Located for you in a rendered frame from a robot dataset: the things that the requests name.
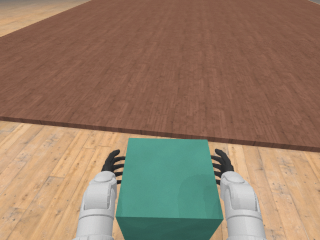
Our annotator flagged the left robot hand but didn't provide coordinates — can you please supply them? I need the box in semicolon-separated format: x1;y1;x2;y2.
101;149;126;185

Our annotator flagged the carton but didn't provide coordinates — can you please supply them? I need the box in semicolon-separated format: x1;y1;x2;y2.
115;138;224;240

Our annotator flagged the left robot forearm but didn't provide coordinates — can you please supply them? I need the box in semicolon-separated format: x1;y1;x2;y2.
72;171;117;240

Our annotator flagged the right robot hand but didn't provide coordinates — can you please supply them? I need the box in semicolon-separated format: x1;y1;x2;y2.
210;148;234;185

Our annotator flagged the right robot forearm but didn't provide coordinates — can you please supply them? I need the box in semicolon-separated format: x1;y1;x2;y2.
220;171;267;240

